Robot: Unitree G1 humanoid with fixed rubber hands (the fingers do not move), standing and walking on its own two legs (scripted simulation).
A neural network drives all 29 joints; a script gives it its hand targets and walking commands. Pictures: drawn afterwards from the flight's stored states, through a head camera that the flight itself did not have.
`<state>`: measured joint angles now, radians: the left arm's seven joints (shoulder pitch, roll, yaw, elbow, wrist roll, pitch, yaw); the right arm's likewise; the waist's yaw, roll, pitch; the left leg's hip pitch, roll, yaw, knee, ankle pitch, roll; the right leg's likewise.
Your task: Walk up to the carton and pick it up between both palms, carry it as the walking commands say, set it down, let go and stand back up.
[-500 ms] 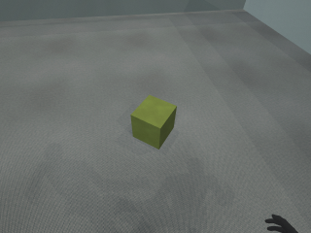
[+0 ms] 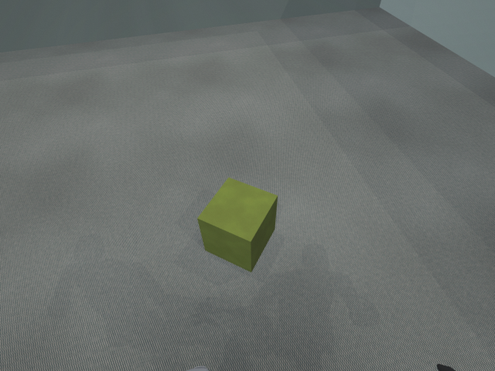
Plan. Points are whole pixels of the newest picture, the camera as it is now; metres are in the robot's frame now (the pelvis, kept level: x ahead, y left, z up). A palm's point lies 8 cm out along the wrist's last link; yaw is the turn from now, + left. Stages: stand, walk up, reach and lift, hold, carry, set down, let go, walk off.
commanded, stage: walk up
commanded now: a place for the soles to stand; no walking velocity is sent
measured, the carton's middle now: (239, 224) +0.83 +0.04 -0.63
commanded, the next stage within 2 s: none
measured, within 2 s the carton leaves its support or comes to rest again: neither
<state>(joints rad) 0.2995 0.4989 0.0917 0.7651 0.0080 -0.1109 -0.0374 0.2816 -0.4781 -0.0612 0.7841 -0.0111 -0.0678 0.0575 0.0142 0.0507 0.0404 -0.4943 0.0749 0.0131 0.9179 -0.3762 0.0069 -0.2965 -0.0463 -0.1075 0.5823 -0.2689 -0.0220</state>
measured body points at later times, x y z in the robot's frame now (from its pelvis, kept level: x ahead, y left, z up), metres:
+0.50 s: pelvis +0.17 +0.01 -0.01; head +0.18 +0.00 +0.44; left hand +0.30 +0.35 -0.08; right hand +0.23 -0.35 -0.10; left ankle +0.16 +0.14 -0.71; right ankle +0.24 -0.10 -0.73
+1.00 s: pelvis +0.25 +0.03 +0.00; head +0.27 +0.04 +0.45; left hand +0.35 +0.36 -0.12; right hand +0.39 -0.29 -0.09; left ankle +0.29 +0.16 -0.73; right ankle +0.24 -0.11 -0.73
